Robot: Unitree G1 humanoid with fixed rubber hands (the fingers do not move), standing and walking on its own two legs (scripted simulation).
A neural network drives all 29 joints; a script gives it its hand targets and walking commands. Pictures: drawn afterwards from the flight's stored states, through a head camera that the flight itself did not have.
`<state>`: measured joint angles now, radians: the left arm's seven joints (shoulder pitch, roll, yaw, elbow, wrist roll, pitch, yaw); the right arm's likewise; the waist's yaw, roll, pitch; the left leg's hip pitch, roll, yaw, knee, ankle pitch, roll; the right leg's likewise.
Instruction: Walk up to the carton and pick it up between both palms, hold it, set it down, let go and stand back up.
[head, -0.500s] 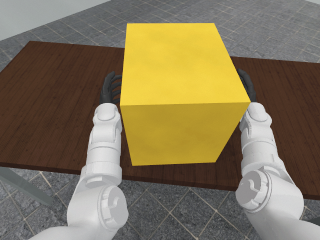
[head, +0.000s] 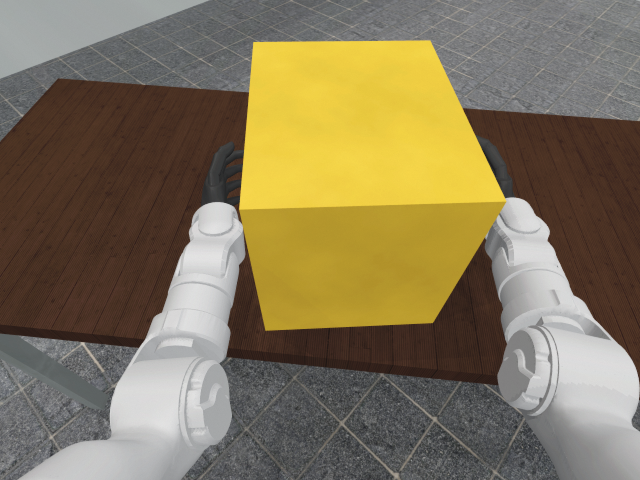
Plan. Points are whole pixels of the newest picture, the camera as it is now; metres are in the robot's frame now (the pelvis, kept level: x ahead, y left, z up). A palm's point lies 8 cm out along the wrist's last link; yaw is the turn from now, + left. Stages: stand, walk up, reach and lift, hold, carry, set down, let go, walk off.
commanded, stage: set down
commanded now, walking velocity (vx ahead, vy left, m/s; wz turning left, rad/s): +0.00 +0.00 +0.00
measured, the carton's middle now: (346, 187) +0.50 +0.03 +0.07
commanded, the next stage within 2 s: none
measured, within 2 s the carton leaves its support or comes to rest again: neither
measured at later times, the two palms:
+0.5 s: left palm (193, 197) +0.41 +0.22 +0.10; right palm (534, 178) +0.49 -0.21 +0.13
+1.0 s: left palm (169, 142) +0.41 +0.23 +0.19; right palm (564, 122) +0.50 -0.21 +0.21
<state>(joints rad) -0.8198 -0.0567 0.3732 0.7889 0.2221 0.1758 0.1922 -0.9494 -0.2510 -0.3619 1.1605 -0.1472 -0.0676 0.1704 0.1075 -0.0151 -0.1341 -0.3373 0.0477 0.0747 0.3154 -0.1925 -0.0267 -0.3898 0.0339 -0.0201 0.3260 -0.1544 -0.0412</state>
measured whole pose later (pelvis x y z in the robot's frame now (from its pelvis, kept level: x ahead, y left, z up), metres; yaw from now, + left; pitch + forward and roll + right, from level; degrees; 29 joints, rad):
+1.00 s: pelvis -0.04 -0.02 -0.01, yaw +3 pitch +23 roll +0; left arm -1.18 0.27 0.08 0.93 -0.26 0.34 0.21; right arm -1.35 -0.62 0.18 1.31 0.48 0.17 0.15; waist 0.15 -0.01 -0.27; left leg -0.67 0.06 0.01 0.41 -0.14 -0.06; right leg -0.69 0.05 -0.07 0.39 -0.11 -0.08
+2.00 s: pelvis -0.04 -0.02 +0.00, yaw +2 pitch +5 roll +0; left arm -0.55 0.15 0.22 0.15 -0.11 0.69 0.18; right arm -0.75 -0.58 0.03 0.73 0.45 0.28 0.16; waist 0.06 0.01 -0.09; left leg -0.28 0.06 0.01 0.35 -0.15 -0.05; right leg -0.32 0.06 -0.03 0.36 -0.13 -0.07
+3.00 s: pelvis -0.02 -0.01 +0.00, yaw +0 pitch -1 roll +1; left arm 0.12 0.00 0.08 -0.06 0.00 0.30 0.20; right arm 0.02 -0.50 -0.01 0.36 0.38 -0.04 0.23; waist 0.02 -0.01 -0.03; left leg -0.08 0.05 0.04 0.28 -0.18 -0.04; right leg -0.14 0.06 0.02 0.34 -0.17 -0.06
